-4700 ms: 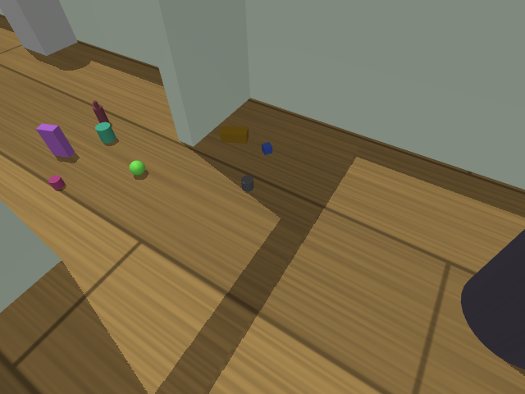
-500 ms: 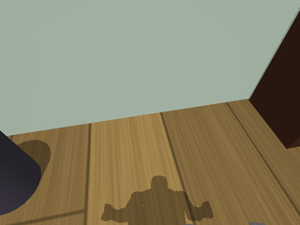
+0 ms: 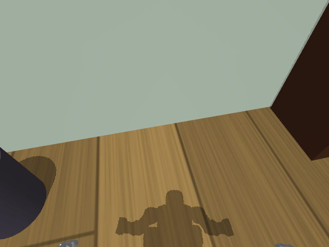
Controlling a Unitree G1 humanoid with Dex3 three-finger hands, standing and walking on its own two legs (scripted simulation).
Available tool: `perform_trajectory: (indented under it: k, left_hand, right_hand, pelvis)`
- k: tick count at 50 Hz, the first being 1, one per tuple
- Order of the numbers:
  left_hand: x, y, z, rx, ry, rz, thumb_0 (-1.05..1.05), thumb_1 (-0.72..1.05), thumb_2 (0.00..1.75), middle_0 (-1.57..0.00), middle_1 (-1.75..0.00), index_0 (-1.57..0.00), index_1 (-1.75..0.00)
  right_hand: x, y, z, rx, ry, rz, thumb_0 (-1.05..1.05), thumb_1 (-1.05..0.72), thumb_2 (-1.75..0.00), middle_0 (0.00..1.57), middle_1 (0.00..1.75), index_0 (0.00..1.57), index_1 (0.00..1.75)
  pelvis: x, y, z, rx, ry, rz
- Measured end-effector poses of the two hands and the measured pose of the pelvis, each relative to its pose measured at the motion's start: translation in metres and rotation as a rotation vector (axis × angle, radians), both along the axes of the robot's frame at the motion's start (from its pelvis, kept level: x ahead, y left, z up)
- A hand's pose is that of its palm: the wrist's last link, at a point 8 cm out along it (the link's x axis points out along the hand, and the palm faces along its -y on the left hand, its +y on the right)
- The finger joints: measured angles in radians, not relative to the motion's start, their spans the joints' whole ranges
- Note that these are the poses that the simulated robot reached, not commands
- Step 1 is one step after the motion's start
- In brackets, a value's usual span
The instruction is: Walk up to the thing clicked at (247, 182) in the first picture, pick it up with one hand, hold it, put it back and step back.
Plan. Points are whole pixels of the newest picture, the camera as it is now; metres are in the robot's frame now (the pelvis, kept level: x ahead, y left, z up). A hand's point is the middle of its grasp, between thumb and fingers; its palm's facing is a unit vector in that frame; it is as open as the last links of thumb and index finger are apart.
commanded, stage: stand
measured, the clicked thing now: out of the picture -0.78 +0.81 -0.75
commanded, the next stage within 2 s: none
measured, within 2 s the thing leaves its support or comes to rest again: neither
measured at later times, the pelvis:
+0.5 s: pelvis +0.00 +0.01 +0.00, yaw +1 degrees
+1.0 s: pelvis +0.01 +0.01 +0.00, yaw +2 degrees
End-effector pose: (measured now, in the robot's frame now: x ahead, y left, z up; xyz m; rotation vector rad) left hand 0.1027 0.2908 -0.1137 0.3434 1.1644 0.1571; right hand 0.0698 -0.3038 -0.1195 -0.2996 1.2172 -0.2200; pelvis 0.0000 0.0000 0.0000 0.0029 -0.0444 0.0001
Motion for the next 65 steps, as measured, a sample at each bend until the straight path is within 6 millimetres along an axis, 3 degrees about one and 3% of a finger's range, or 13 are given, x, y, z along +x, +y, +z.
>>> perform_trajectory:
  k: [19, 27, 65]
  left_hand:
    - [-0.049, 0.012, -0.005, -0.005, 0.085, 0.078, 0.01, 0.90, 0.90, -0.20, -0.30, -0.20, -0.30]
    - [-0.060, 0.014, -0.006, -0.004, 0.109, 0.093, 0.01, 0.90, 0.90, -0.20, -0.30, -0.20, -0.30]
    - [-0.023, 0.021, -0.004, -0.005, 0.067, 0.084, 0.01, 0.90, 0.90, -0.20, -0.30, -0.20, -0.30]
  right_hand:
    - [0.009, 0.014, 0.003, 0.010, -0.001, 0.041, 0.01, -0.91, -0.90, 0.20, 0.30, 0.20, 0.30]
    - [0.010, 0.017, 0.001, 0.013, 0.013, 0.046, 0.01, -0.91, -0.90, 0.20, 0.30, 0.20, 0.30]
    - [0.036, 0.023, 0.004, 0.000, 0.009, 0.063, 0.01, -0.91, -0.90, 0.20, 0.30, 0.20, 0.30]
  pelvis:
    - [-0.004, 0.005, 0.003, -0.005, 0.004, 0.021]
    - [-0.002, 0.007, 0.003, -0.005, 0.009, 0.028]
    - [0.019, 0.013, 0.004, -0.004, 0.019, 0.041]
